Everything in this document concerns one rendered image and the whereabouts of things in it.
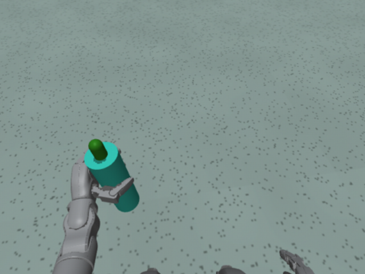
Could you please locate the bottle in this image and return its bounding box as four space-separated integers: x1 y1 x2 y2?
84 139 139 212

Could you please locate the left robot arm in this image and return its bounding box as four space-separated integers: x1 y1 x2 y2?
52 198 100 274

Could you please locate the left robot hand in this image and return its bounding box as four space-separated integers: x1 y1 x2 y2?
71 148 134 204

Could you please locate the right robot hand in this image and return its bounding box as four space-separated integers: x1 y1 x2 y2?
279 249 314 274

